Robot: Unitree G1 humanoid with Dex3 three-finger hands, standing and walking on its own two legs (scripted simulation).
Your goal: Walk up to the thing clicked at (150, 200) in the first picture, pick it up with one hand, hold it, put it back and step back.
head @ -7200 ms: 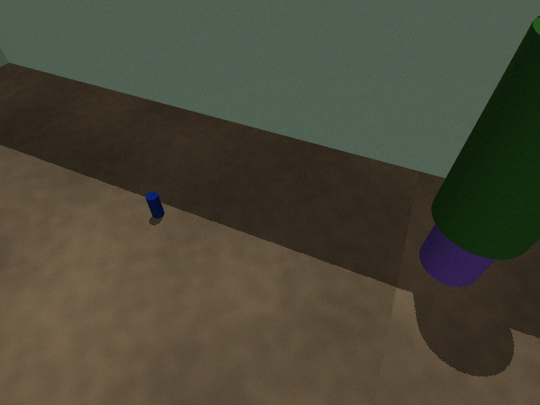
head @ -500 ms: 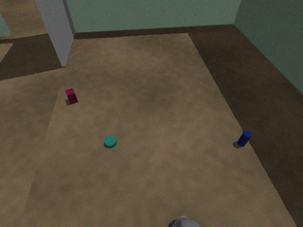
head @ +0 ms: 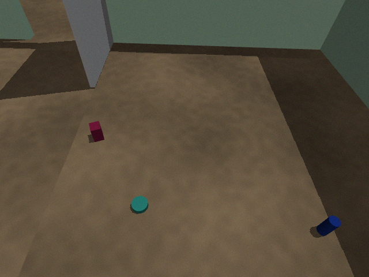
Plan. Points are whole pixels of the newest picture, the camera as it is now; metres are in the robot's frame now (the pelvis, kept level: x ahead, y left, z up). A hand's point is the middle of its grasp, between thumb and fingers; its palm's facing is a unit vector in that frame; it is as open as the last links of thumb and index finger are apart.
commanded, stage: walk up
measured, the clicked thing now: (328, 225) +0.53 -0.76 -0.69
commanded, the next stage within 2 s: none
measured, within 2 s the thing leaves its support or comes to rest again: neither
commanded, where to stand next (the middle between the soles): +0.68 -0.02 m, yaw -1 degrees
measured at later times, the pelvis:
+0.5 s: pelvis +0.22 -0.03 -0.01, yaw -2 degrees
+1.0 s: pelvis +0.40 +0.03 +0.01, yaw -17 degrees
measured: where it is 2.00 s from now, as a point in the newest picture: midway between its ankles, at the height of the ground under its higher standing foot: (172, 199)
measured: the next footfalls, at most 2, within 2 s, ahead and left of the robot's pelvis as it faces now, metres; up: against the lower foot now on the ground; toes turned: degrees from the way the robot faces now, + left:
right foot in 0.42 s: +0.32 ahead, -0.15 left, +0.00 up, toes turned -7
left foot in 0.84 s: +0.49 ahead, +0.10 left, +0.00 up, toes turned -8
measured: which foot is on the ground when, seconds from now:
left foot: down 0.00-0.42, up 0.44-0.82, down 0.84-1.00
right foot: down 0.00-0.02, up 0.04-0.40, down 0.42-0.86, up 0.88-1.00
